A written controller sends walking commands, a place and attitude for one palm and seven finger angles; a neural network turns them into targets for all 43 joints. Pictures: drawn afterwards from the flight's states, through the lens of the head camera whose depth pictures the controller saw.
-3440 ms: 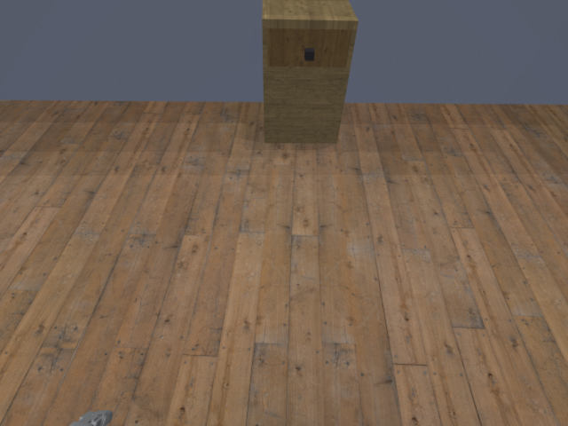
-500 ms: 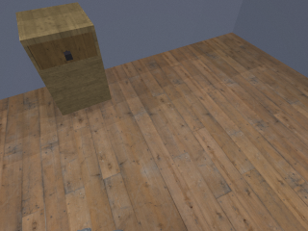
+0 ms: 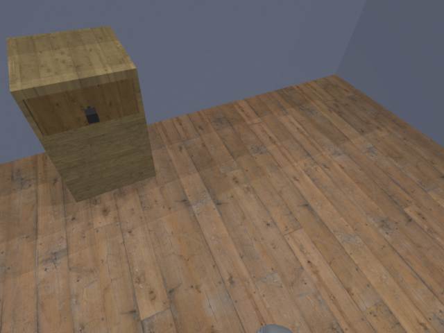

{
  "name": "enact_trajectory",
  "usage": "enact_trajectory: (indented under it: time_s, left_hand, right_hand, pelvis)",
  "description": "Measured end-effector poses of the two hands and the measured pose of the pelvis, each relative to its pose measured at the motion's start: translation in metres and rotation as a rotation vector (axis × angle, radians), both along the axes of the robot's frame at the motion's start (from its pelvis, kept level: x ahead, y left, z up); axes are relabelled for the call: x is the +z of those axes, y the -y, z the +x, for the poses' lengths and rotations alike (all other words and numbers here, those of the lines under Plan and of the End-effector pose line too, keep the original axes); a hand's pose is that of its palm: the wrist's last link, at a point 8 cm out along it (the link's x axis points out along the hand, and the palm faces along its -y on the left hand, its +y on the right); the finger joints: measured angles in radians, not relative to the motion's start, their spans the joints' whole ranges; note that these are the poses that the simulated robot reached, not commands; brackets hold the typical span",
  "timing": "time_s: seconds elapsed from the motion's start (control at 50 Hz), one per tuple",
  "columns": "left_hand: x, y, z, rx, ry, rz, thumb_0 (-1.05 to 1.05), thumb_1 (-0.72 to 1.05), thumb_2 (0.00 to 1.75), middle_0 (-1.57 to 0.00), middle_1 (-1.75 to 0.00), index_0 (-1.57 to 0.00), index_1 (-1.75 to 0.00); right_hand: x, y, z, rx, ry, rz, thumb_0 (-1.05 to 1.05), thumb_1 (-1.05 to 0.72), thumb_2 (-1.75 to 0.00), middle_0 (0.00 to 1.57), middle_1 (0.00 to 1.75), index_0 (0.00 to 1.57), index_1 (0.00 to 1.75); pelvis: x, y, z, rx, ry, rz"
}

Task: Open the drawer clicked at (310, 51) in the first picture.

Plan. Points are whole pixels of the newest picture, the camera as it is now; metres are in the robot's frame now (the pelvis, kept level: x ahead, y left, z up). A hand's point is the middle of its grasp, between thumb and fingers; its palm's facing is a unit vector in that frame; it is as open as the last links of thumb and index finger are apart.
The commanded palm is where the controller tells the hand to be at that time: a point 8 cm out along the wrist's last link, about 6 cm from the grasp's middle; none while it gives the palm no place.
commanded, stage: walk to a spot facing it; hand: left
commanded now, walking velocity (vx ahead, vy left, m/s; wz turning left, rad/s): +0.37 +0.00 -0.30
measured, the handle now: (90, 112) +0.90 +0.58 -0.23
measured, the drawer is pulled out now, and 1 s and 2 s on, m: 0.00 0.00 0.00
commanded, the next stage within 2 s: turn to face it in 0.38 s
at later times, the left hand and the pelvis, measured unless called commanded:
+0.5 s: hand (184, 254) +0.33 +0.11 -0.17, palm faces -0.05 -0.97 -0.23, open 7.1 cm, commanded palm none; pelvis +0.23 -0.07 -0.01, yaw -5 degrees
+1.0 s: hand (160, 232) +0.39 +0.18 -0.19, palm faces +0.20 -0.96 -0.21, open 7.4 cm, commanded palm none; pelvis +0.36 -0.02 -0.01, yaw +8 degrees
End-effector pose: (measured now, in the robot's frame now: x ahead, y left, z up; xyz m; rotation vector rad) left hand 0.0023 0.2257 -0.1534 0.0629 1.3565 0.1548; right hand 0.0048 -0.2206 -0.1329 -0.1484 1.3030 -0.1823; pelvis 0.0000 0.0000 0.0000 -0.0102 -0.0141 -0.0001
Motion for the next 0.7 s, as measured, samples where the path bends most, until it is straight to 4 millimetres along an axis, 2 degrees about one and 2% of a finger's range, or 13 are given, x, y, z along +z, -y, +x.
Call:
enact_trajectory:
  time_s: [0.08, 0.14, 0.24, 0.28, 0.32, 0.38, 0.46, 0.52, 0.6, 0.7]
  left_hand:
    - [0.006, -0.002, 0.063, -0.043, 0.033, 0.026, 0.01, 0.93, 0.9, -0.2, -0.3, -0.2, -0.3]
    - [0.008, 0.003, 0.114, -0.096, 0.05, 0.039, 0.01, 0.93, 0.9, -0.2, -0.3, -0.2, -0.3]
    - [0.004, 0.031, 0.211, -0.195, 0.099, 0.053, 0.01, 0.92, 0.9, -0.2, -0.3, -0.2, -0.3]
    - [-0.001, 0.045, 0.25, -0.221, 0.146, 0.058, 0.01, 0.91, 0.9, -0.2, -0.3, -0.2, -0.3]
    - [-0.005, 0.059, 0.279, -0.22, 0.198, 0.063, 0.01, 0.91, 0.9, -0.2, -0.3, -0.2, -0.3]
    - [0.0, 0.072, 0.3, -0.194, 0.218, 0.055, 0.0, 0.91, 0.9, -0.2, -0.3, -0.2, -0.3]
    - [0.012, 0.071, 0.314, -0.156, 0.205, 0.088, -0.02, 0.94, 0.9, -0.2, -0.3, -0.2, -0.3]
    - [0.016, 0.068, 0.319, -0.162, 0.164, 0.095, -0.02, 0.95, 0.9, -0.2, -0.3, -0.2, -0.3]
    - [0.011, 0.069, 0.32, -0.134, 0.11, 0.071, -0.01, 0.93, 0.9, -0.2, -0.3, -0.2, -0.3]
    - [-0.005, 0.066, 0.317, -0.043, 0.051, 0.025, 0.0, 0.92, 0.9, -0.2, -0.3, -0.2, -0.3]
  right_hand:
    - [-0.005, -0.014, -0.01, -0.075, -0.1, 0.051, 0.01, -0.92, -0.9, 0.2, 0.3, 0.2, 0.3]
    - [-0.009, -0.02, -0.016, -0.136, -0.173, 0.084, 0.01, -0.91, -0.9, 0.2, 0.3, 0.21, 0.3]
    - [-0.019, -0.02, -0.016, -0.226, -0.302, 0.129, 0.01, -0.91, -0.9, 0.2, 0.3, 0.21, 0.3]
    - [-0.025, -0.014, -0.01, -0.246, -0.355, 0.145, 0.01, -0.91, -0.9, 0.2, 0.3, 0.21, 0.3]
    - [-0.031, -0.002, 0.005, -0.252, -0.388, 0.155, 0.01, -0.91, -0.9, 0.2, 0.3, 0.21, 0.3]
    - [-0.033, 0.023, 0.054, -0.234, -0.339, 0.13, 0.01, -0.91, -0.9, 0.2, 0.3, 0.2, 0.3]
    - [-0.028, 0.058, 0.149, -0.18, -0.163, 0.072, 0.01, -0.91, -0.9, 0.2, 0.3, 0.2, 0.3]
    - [-0.021, 0.076, 0.22, -0.146, -0.026, 0.042, 0.01, -0.91, -0.9, 0.2, 0.3, 0.2, 0.3]
    - [-0.011, 0.084, 0.299, -0.085, 0.089, 0.017, 0.01, -0.92, -0.9, 0.19, 0.3, 0.2, 0.3]
    - [-0.005, 0.072, 0.377, 0.034, 0.129, 0.001, 0.0, -0.91, -0.9, 0.19, 0.3, 0.2, 0.3]
  pelvis:
    - [0.001, 0.002, 0.036, -0.024, -0.004, 0.008]
    - [-0.002, 0.008, 0.065, -0.048, -0.004, 0.016]
    - [-0.014, 0.027, 0.119, -0.084, -0.008, 0.025]
    - [-0.023, 0.04, 0.143, -0.09, -0.007, 0.023]
    - [-0.03, 0.052, 0.164, -0.095, -0.002, 0.021]
    - [-0.025, 0.062, 0.188, -0.093, 0.007, 0.017]
    - [-0.012, 0.07, 0.219, -0.094, -0.002, 0.007]
    - [-0.007, 0.071, 0.241, -0.088, -0.008, 0.002]
    - [-0.005, 0.068, 0.27, -0.061, -0.001, -0.011]
    - [-0.01, 0.057, 0.305, -0.002, 0.018, -0.028]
